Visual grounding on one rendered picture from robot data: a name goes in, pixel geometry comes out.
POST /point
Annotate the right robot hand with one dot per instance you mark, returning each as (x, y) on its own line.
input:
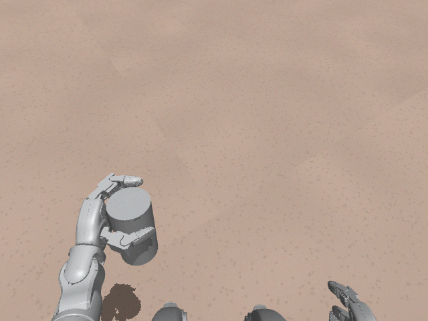
(357, 311)

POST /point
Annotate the left robot hand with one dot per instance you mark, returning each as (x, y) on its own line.
(94, 227)

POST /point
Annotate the can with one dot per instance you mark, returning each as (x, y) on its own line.
(130, 210)

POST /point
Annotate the left robot arm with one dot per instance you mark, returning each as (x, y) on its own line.
(81, 279)

